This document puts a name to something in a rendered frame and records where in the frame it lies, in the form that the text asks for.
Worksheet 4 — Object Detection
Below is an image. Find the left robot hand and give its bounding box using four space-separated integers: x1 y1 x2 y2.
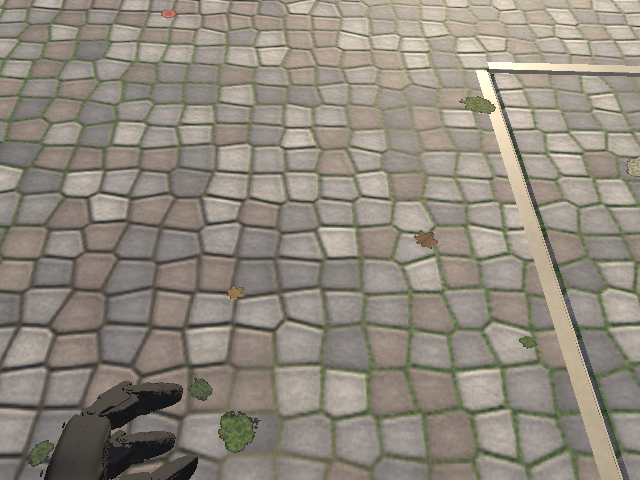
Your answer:
40 381 198 480

